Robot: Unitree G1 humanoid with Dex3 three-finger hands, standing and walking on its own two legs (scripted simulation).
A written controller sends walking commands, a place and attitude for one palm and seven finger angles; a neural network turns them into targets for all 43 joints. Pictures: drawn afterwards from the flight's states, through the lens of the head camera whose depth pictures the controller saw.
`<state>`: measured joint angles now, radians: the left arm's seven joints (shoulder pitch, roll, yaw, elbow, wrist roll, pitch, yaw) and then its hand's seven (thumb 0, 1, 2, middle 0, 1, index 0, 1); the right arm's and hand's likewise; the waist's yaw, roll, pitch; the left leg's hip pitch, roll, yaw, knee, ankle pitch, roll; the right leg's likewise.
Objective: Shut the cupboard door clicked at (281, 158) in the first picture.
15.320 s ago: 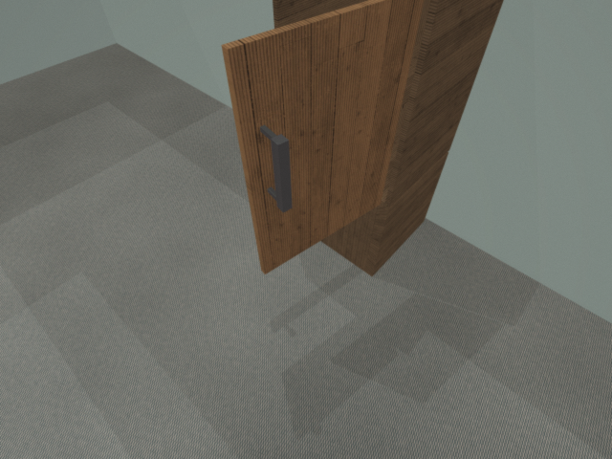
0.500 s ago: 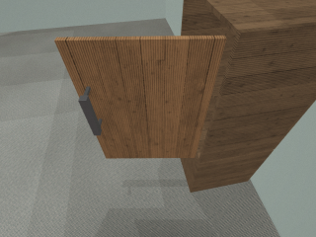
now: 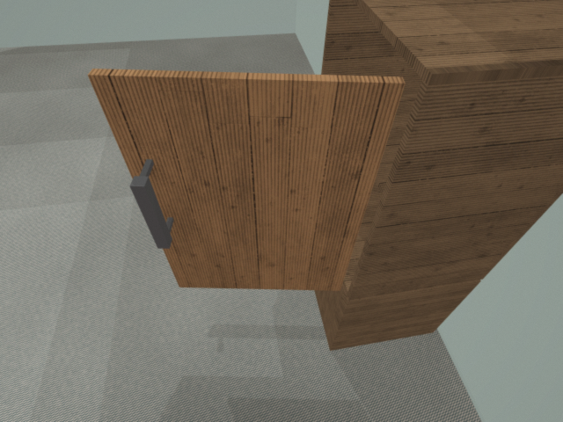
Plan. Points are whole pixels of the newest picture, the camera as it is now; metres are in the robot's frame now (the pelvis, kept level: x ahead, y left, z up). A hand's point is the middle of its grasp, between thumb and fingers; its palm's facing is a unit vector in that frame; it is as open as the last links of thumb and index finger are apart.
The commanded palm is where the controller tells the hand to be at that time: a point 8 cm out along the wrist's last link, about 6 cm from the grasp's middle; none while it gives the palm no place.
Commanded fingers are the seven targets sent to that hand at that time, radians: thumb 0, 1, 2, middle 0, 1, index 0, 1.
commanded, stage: raise the hand and make a fist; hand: left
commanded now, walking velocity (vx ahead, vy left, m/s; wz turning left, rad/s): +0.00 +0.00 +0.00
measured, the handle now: (156, 206) +0.45 +0.26 +0.01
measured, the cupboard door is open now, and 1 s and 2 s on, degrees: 79 79 79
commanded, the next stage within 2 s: bring the fist close to the handle in 1.94 s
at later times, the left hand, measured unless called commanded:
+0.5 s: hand out of the picture +0.11 +0.18 -0.07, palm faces +0.13 -0.99 -0.04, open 5.9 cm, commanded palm +0.11 +0.23 -0.05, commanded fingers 0.00 0.90 0.90 -0.64 -0.78 -0.64 -0.78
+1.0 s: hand (135, 401) +0.15 +0.20 -0.02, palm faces +0.05 -1.00 -0.04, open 3.6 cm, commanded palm +0.12 +0.25 -0.01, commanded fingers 0.00 0.90 0.90 -1.10 -1.28 -1.10 -1.28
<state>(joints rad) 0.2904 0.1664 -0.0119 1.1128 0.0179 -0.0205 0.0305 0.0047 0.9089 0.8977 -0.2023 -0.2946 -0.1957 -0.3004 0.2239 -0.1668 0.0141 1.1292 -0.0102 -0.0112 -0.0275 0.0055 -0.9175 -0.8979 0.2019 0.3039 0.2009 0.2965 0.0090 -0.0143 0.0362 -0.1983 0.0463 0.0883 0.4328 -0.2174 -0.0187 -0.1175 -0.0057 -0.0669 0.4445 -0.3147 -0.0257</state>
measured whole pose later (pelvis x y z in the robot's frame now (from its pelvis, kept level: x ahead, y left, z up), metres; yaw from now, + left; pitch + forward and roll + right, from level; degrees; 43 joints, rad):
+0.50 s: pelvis -0.06 -0.01 -0.11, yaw +2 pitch +12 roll -1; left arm 0.53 0.17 0.10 0.01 -0.24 -0.49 -0.22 0.02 0.90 0.90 -0.47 -0.59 -0.47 -0.59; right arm 0.14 -0.24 -0.06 0.49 0.02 -0.24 -0.04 0.01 -0.90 -0.90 0.20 0.30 0.20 0.30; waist 0.05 0.00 -0.13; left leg -0.96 0.06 0.00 1.21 -0.46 -0.02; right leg -0.85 -0.03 -0.12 1.24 -0.60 -0.05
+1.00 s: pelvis -0.05 +0.02 -0.08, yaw +1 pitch +12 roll -3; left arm 0.47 0.21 0.11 -0.11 -0.25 -0.40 -0.17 0.02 0.90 0.90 -0.92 -1.08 -0.92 -1.09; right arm 0.28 -0.24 -0.01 0.56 0.02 -0.21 -0.06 0.01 -0.90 -0.90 0.21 0.30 0.20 0.30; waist -0.01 0.04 -0.12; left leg -0.89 0.06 0.02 1.11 -0.44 0.02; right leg -0.77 -0.03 -0.10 1.09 -0.53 -0.01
